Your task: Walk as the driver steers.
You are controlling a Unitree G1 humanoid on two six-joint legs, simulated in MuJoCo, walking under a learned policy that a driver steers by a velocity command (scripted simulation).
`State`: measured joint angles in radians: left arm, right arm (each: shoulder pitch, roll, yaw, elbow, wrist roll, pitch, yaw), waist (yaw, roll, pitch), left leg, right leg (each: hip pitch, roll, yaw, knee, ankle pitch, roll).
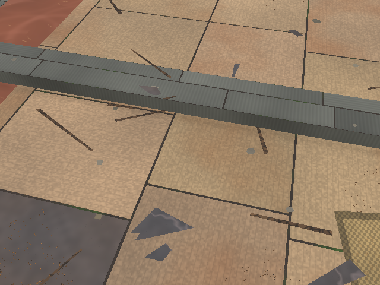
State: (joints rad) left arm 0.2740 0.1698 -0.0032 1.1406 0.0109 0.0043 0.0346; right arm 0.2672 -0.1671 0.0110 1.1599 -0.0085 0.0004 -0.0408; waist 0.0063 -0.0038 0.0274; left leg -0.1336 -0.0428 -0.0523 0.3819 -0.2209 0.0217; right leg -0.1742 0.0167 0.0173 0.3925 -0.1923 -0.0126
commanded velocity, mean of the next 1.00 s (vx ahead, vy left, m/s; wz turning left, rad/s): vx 0.20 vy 0.00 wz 0.00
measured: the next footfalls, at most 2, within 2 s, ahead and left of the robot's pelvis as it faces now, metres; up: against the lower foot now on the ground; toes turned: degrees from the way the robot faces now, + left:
right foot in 1.10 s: +0.42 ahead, -0.05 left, +0.00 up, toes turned -3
left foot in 1.62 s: +0.74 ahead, +0.13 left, +0.00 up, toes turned +3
